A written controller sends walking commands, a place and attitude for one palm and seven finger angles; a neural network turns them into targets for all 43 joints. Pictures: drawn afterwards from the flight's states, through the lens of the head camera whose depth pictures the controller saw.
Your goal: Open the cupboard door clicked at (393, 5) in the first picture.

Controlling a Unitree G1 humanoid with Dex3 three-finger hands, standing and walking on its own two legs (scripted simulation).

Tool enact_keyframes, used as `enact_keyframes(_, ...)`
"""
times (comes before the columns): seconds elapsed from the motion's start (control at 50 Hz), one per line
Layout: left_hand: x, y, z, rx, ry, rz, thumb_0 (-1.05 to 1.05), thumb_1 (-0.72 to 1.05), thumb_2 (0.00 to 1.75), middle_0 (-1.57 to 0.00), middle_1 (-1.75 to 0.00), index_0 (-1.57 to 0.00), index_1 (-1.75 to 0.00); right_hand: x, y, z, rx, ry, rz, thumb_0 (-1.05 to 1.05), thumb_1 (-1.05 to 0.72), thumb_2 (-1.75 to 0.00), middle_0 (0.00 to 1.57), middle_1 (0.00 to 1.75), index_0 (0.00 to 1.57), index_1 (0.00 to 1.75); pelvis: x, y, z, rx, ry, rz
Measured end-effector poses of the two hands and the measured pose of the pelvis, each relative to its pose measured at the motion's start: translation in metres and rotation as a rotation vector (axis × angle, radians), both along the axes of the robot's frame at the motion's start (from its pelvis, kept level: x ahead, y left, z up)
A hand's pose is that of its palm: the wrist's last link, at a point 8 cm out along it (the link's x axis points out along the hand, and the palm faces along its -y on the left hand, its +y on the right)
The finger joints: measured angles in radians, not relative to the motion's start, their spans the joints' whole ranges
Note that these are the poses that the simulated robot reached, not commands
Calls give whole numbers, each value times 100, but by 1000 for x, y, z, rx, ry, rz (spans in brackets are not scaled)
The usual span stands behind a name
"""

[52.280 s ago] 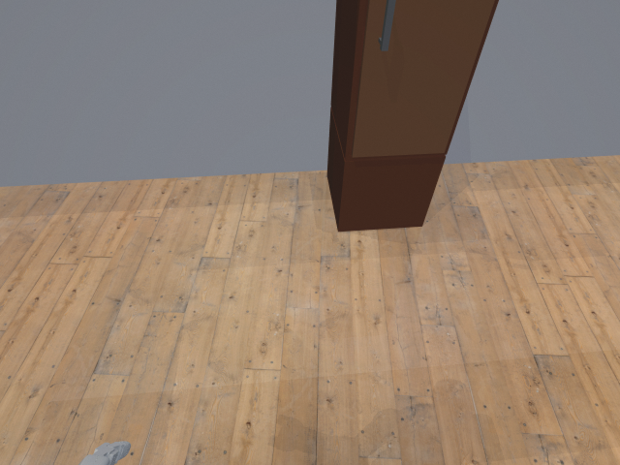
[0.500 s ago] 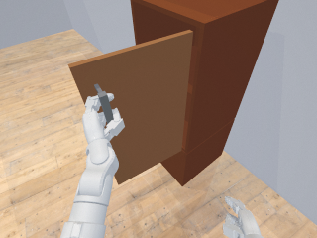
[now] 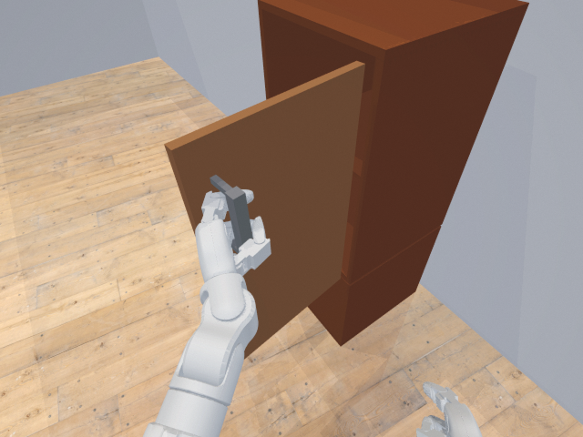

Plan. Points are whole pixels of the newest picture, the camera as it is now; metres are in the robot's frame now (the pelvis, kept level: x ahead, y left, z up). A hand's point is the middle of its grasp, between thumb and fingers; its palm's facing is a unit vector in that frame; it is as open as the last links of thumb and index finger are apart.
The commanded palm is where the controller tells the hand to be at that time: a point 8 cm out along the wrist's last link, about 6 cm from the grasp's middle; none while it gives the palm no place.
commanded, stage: open thumb and fingers to let go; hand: left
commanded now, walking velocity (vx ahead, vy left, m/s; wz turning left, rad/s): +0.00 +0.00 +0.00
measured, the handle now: (233, 222) +0.37 +0.11 +0.12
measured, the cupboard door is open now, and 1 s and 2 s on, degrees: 97 97 97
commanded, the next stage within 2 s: slide the hand sideways off the handle in 0.68 s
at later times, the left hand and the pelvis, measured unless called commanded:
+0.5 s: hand (261, 242) +0.33 +0.06 +0.13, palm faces +0.31 -0.95 -0.01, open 13.9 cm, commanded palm +0.29 +0.11 +0.12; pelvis -0.03 +0.02 +0.00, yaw -1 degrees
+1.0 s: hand (246, 259) +0.31 +0.08 +0.12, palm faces -0.12 -0.99 -0.10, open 16.3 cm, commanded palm +0.28 +0.13 +0.12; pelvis -0.04 +0.02 +0.00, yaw -1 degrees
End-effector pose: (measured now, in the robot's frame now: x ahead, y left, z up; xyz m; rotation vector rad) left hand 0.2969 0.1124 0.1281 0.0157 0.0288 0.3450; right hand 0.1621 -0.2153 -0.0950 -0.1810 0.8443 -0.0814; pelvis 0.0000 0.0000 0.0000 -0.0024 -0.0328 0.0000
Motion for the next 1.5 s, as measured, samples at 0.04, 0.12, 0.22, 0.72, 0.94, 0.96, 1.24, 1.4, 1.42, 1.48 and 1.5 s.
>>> enact_keyframes(0.04, 1, 2, 0, -3, 3, 2, 0, 60, 78, -34, -130, -33, -131, 0, 3, 2, 3, -10, 0, 2, -91, -90, 20, 30, 20, 30, -2, 1, 1, 0, 1, -3)
enact_keyframes(0.12, -2, 4, 0, -16, -4, -2, 1, 46, 72, -35, -129, -36, -130, -1, 11, 4, 16, -31, 4, 2, -91, -90, 20, 30, 20, 30, -6, 5, 1, 1, 1, -7)
enact_keyframes(0.22, -8, 11, 3, -9, -22, 13, 1, 19, 60, -34, -127, -35, -128, -7, 19, 4, 24, -36, 9, 2, -91, -90, 20, 30, 20, 30, -12, 9, 1, -1, -8, -7)
enact_keyframes(0.72, -6, -7, 1, 9, -11, -9, -1, -49, 31, -23, -60, -23, -62, -53, 29, -8, 20, 34, -24, 2, -91, -90, 20, 30, 20, 30, -35, 24, -2, -3, 0, -22)
enact_keyframes(0.94, -6, 19, -2, 133, -54, -341, -1, -50, 30, -25, -41, -16, -44, -56, 21, -1, -17, -7, -37, 2, -91, -90, 20, 30, 20, 30, -41, 21, -2, 5, -20, -12)
enact_keyframes(0.96, -5, 22, -1, 129, -52, -393, -1, -50, 30, -23, -40, -15, -42, -56, 20, 0, -19, -20, -41, 2, -91, -90, 20, 30, 20, 30, -42, 21, -2, 3, -25, -11)
enact_keyframes(1.24, -31, 28, -8, -9, -74, -445, -1, -50, 30, -15, -30, -14, -31, -43, 21, 17, 26, -152, -13, 2, -91, -90, 20, 30, 20, 30, -38, 21, -1, 6, -21, -37)
enact_keyframes(1.4, -40, 51, -6, 18, -63, -419, -1, -50, 30, -15, -30, -14, -30, -24, 22, 22, 26, -181, 7, 2, -91, -90, 20, 30, 20, 30, -30, 17, 0, 2, -24, -32)
enact_keyframes(1.42, -41, 53, -4, 15, -70, -416, -1, -50, 30, -15, -30, -14, -30, -21, 22, 22, 26, -186, 11, 2, -91, -90, 20, 30, 20, 30, -29, 16, 0, 1, -23, -31)
enact_keyframes(1.48, -46, 59, -3, 4, -75, -420, -1, -50, 30, -16, -30, -15, -30, -13, 22, 24, 29, -199, 21, 2, -91, -90, 20, 30, 20, 30, -24, 15, 1, 1, -17, -28)
enact_keyframes(1.5, -48, 61, -4, 2, -71, -419, -1, -50, 30, -16, -30, -15, -30, -11, 22, 25, 29, -203, 24, 2, -91, -90, 20, 30, 20, 30, -22, 15, 1, 1, -16, -27)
